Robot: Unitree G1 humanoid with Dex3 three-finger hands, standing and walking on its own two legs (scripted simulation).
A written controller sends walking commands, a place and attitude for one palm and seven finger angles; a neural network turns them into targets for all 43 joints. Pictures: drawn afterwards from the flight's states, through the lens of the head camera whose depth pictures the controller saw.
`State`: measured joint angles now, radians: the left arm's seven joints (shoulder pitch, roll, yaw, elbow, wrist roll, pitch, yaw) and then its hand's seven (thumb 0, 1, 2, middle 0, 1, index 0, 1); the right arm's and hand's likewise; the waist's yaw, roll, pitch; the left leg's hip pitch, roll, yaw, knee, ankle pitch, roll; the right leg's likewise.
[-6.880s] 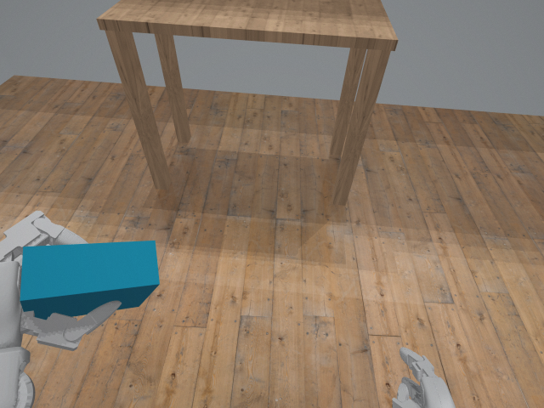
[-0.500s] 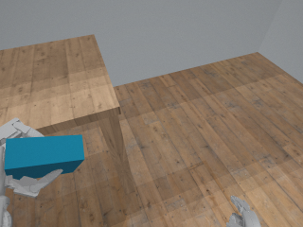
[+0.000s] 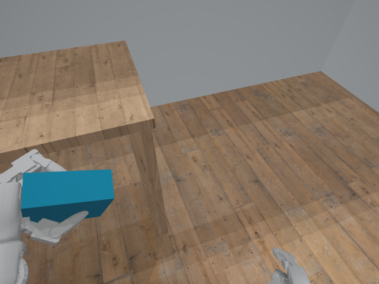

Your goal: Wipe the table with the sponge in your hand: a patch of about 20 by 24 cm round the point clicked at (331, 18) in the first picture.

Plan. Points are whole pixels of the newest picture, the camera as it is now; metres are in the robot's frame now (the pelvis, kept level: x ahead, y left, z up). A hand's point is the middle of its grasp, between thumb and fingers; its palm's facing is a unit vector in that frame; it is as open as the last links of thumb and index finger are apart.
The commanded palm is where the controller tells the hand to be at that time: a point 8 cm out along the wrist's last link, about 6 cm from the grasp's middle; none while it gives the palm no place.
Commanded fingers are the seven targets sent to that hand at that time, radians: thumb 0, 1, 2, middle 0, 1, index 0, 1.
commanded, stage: come to a stop and stand still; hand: left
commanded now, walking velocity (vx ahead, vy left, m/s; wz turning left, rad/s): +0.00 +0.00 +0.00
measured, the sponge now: (80, 197) +0.23 +0.20 +0.13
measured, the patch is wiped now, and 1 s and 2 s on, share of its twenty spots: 0.00 0.00 0.00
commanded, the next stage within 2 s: look again from close up in 0.40 s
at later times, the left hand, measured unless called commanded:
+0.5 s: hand (33, 210) +0.19 +0.25 +0.15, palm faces +0.39 -0.84 -0.39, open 9.4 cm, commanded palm +0.13 +0.30 +0.18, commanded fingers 0.00 0.10 1.30 -1.20 -1.60 -1.20 -1.60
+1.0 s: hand (0, 185) +0.22 +0.31 +0.17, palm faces +0.47 -0.81 -0.35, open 9.4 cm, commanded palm +0.15 +0.33 +0.18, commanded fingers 0.00 0.10 1.30 -1.20 -1.60 -1.20 -1.60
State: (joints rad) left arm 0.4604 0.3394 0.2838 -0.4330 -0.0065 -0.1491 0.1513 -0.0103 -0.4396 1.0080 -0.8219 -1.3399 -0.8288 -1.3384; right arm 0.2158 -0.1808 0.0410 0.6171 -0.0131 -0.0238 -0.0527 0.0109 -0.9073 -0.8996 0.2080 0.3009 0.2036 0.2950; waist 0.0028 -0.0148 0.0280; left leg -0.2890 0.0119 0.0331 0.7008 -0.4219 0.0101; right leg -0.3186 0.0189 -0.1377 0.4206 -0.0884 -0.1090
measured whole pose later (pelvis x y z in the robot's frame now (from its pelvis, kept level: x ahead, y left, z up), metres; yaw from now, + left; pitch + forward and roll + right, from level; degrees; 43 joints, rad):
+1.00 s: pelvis +0.00 +0.04 +0.00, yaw +2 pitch -3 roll +0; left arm 0.28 0.36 0.38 -0.35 0.00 -0.26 0.08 -0.01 -0.44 1.01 -0.82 -1.35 -0.82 -1.34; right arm 0.30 -0.19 0.04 0.60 -0.01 -0.20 0.01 0.01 -0.91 -0.90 0.21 0.30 0.20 0.29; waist 0.05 -0.05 0.07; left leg -0.17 -0.03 0.04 0.55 -0.32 0.04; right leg -0.31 0.04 -0.01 0.51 -0.13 -0.04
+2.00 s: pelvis +0.25 +0.15 -0.01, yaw -6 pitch +0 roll +0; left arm 0.46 0.38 0.37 -0.56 -0.02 -0.21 0.11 -0.01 -0.43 1.01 -0.81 -1.36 -0.82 -1.36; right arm 0.22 -0.15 0.05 0.60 -0.01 -0.14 0.00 0.01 -0.91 -0.90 0.21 0.30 0.21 0.30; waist 0.01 -0.01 0.03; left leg -0.37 0.05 0.03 0.71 -0.31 -0.04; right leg -0.27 0.04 -0.04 0.60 -0.33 -0.05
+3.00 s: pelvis +0.15 +0.21 +0.00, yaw -4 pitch -3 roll -3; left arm 0.43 0.37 0.34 -0.48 -0.01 -0.23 0.08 -0.01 -0.42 1.02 -0.79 -1.38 -0.80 -1.38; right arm 0.24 -0.17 0.03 0.60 -0.01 -0.15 0.00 0.01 -0.91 -0.90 0.21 0.30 0.20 0.30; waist 0.02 -0.02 0.05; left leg -0.36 -0.02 0.01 0.51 -0.21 0.04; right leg -0.18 0.04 0.00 0.45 -0.27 -0.02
